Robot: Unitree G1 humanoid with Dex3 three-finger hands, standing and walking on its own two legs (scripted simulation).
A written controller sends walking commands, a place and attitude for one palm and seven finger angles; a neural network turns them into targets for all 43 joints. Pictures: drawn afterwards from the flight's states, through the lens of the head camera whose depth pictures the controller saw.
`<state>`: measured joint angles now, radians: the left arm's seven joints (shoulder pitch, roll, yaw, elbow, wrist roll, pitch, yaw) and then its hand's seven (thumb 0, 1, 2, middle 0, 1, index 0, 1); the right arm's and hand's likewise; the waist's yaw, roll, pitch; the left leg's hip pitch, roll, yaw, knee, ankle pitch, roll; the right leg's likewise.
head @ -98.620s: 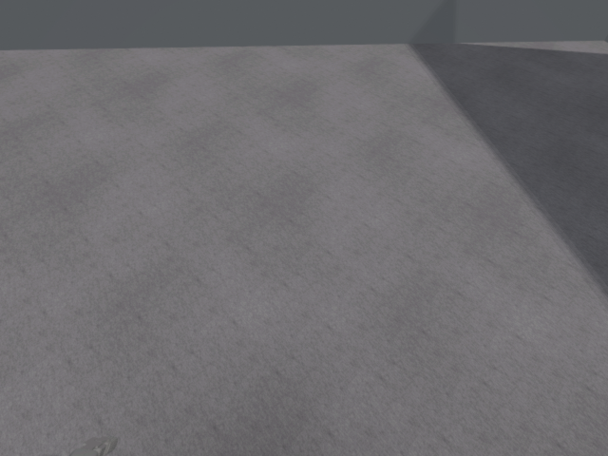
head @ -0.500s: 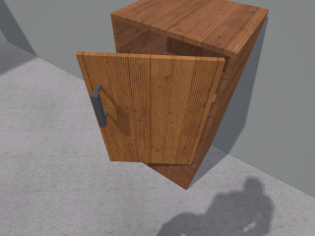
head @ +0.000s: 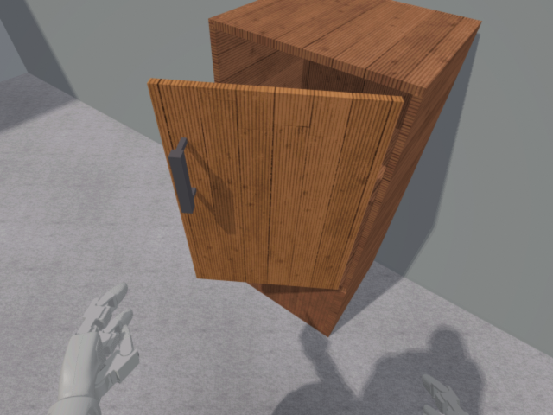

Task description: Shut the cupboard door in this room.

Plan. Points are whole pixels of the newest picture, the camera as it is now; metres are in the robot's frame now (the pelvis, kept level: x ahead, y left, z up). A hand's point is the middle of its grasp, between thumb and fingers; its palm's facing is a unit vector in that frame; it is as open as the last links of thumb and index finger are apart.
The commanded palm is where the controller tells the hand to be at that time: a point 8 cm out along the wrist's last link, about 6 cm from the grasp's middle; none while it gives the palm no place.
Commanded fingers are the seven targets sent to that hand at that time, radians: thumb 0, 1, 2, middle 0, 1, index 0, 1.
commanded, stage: raise the hand and make a fist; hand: left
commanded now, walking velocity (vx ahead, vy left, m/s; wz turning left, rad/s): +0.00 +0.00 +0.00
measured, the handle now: (185, 176) +0.52 +0.20 +0.04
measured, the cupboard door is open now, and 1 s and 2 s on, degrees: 31 31 31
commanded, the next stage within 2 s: bring the fist close to the handle in 1.74 s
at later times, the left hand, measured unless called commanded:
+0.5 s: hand (148, 364) +0.20 +0.19 -0.01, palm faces -0.05 -1.00 -0.02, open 4.9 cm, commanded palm +0.16 +0.24 +0.00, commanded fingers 0.00 0.90 0.90 -0.82 -0.98 -0.82 -0.98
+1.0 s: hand (138, 341) +0.21 +0.20 +0.02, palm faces -0.01 -1.00 -0.04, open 3.1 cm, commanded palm +0.19 +0.25 +0.03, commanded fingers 0.00 0.90 0.90 -1.28 -1.48 -1.28 -1.48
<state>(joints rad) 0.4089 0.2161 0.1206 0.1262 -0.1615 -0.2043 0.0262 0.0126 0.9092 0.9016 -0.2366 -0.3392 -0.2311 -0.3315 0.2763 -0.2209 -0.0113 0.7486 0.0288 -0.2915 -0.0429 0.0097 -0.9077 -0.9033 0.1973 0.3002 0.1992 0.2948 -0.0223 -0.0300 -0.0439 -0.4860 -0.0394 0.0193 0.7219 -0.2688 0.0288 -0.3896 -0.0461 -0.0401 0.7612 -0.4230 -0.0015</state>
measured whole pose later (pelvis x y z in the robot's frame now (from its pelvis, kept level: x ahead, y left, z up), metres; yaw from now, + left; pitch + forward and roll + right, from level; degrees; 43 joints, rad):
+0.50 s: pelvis -0.01 -0.01 -0.07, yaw -1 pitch +13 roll -3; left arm 0.44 0.26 0.20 -0.06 -0.33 -0.36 -0.36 0.01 0.90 0.90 -0.65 -0.79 -0.65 -0.79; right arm 0.21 -0.19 0.00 0.58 0.04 -0.26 -0.07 0.01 -0.90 -0.90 0.20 0.30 0.20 0.30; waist 0.03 0.03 -0.14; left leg -0.98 0.03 -0.04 1.22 -0.47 0.01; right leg -0.84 0.03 -0.09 1.18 -0.58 -0.02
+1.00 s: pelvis +0.00 +0.01 -0.05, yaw -1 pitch +11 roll -4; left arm 0.46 0.26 0.14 -0.15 -0.27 -0.32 -0.22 0.02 0.90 0.90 -1.11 -1.29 -1.11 -1.28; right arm 0.24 -0.22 0.03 0.48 0.03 -0.19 -0.05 0.01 -0.90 -0.90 0.20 0.30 0.20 0.30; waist 0.01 0.03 -0.13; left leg -0.84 0.01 -0.02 1.10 -0.44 0.04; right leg -0.69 0.01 -0.06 1.04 -0.53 0.01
